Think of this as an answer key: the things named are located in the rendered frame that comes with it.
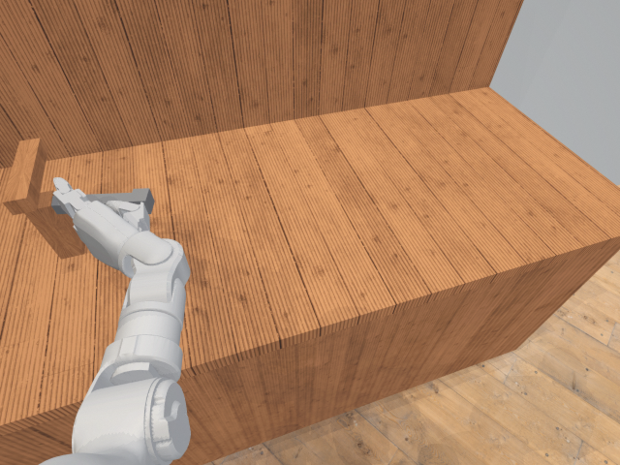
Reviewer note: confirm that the counter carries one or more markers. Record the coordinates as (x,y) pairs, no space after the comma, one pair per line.
(361,213)

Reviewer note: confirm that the robot left forearm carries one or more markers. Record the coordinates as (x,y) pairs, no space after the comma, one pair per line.
(146,343)

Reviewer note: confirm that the tap lever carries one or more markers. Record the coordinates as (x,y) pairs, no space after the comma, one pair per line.
(137,196)

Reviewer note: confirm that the left robot upper arm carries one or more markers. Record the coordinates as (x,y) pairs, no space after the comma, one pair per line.
(139,423)

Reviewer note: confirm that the left robot hand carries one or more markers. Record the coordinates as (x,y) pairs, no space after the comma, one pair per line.
(103,228)

